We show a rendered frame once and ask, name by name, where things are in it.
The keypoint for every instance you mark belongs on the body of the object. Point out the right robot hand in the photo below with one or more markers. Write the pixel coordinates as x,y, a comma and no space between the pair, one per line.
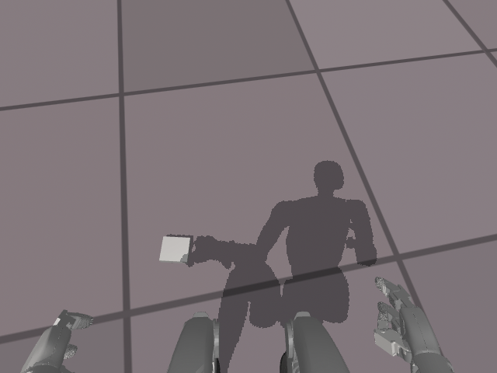
411,333

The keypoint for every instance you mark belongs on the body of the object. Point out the small box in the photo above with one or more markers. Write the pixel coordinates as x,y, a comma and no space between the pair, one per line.
175,250

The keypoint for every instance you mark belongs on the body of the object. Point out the right robot arm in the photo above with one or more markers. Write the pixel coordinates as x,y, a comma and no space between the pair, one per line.
430,363

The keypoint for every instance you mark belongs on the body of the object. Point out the left robot hand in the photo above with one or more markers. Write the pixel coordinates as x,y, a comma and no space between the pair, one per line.
53,346

